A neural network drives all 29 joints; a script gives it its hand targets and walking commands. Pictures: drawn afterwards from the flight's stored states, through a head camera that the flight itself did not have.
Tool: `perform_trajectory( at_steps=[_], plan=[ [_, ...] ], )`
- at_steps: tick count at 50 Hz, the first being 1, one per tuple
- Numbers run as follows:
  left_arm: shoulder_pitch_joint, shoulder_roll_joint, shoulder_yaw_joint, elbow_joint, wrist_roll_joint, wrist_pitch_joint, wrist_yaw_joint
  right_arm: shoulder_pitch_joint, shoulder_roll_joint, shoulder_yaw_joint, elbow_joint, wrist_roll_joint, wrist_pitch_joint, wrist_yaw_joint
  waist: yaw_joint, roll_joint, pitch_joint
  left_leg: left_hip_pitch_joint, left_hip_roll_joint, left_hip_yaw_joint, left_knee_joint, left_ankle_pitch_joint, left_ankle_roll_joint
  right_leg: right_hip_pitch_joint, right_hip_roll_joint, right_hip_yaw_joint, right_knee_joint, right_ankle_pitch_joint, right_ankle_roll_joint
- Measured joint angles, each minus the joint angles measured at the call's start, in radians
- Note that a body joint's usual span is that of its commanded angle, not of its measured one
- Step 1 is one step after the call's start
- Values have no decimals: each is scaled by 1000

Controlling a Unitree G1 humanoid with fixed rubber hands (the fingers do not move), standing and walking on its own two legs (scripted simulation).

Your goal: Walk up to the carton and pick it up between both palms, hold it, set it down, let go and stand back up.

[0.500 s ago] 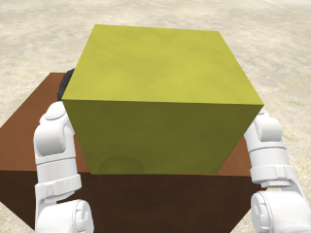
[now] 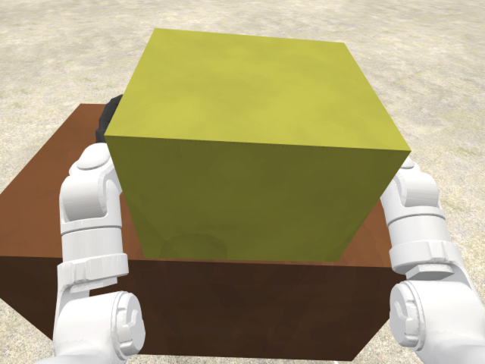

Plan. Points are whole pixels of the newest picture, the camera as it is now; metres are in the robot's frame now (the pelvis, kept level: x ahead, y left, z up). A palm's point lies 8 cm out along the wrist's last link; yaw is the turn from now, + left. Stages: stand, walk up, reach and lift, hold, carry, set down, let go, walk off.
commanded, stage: hold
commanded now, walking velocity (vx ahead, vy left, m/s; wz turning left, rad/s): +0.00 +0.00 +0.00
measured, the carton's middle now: (247, 147) +0.40 +0.00 +0.20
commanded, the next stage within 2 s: none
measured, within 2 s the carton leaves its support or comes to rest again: neither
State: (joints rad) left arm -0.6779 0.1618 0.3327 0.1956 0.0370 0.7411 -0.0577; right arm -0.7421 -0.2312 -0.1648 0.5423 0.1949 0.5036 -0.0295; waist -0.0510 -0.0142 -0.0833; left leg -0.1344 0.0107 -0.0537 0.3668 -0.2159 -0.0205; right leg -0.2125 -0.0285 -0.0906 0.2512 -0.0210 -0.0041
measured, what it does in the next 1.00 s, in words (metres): stands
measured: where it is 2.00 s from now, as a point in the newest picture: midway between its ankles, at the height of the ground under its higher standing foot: outside the picture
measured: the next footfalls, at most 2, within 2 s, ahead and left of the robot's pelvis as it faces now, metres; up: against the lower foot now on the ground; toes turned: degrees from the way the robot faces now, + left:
none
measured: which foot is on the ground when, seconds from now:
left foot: down 0.00-1.00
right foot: down 0.00-1.00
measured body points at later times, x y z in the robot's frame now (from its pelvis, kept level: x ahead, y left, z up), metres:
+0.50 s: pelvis +0.01 +0.01 +0.00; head -0.04 +0.02 +0.45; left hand +0.38 +0.21 +0.22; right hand +0.38 -0.20 +0.21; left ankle -0.01 +0.13 -0.75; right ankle +0.07 -0.12 -0.75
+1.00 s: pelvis +0.00 +0.00 +0.00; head -0.04 +0.01 +0.45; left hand +0.39 +0.20 +0.22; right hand +0.39 -0.21 +0.20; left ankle -0.01 +0.13 -0.75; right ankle +0.07 -0.12 -0.75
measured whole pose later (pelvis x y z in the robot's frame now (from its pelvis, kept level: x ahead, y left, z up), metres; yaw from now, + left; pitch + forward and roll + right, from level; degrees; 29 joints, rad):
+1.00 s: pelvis +0.00 +0.00 +0.00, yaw +0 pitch -2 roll -1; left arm -0.66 0.15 0.34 0.17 0.05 0.75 -0.06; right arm -0.73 -0.23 -0.16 0.53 0.20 0.51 -0.02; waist -0.06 -0.01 -0.08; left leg -0.12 0.01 -0.05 0.37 -0.22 -0.02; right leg -0.20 -0.03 -0.08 0.25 -0.02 0.00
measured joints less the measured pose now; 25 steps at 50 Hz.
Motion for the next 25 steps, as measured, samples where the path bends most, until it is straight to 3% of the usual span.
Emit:
perform_trajectory(
  at_steps=[16,25],
  plan=[
    [92,-5,-10,-137,-24,16,-1,92,-8,58,-178,66,45,-75,-14,21,-7,11,16,-8,7,-25,-5,20,16,-9,-9,-18,0],
    [107,-23,15,-165,6,57,-22,97,7,48,-172,62,70,-68,-14,2,-7,43,4,-2,11,-29,6,53,5,-1,-10,-18,10]
  ],
)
